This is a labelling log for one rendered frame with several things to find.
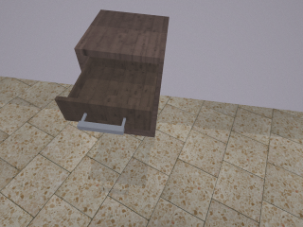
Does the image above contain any handle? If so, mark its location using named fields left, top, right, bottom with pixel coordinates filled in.
left=77, top=113, right=126, bottom=135

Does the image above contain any drawer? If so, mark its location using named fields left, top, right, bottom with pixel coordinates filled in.
left=55, top=56, right=159, bottom=131

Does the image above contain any cabinet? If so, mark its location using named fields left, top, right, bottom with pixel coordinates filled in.
left=74, top=9, right=169, bottom=137

